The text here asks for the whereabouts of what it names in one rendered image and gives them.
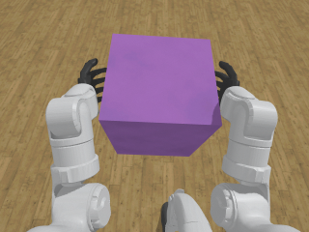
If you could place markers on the robot left upper arm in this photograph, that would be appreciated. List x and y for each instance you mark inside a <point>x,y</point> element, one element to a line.
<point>83,208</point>

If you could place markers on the robot right shin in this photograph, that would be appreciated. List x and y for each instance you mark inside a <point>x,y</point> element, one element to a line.
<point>172,224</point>

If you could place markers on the robot right thigh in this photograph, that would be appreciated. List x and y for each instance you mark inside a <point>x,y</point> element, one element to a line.
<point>189,216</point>

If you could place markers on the left robot hand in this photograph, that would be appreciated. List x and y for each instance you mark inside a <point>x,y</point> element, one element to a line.
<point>87,76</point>

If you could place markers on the left robot forearm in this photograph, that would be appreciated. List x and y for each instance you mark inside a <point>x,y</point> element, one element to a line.
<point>70,131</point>

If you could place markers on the carton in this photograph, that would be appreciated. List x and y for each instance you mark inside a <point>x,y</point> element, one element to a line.
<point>159,96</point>

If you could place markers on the right robot forearm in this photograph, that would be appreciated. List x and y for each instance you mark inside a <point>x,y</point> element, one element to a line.
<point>253,123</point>

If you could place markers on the robot right upper arm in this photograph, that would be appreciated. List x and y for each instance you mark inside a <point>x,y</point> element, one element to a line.
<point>241,208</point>

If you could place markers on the right robot hand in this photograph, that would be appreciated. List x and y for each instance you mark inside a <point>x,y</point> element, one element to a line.
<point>229,80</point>

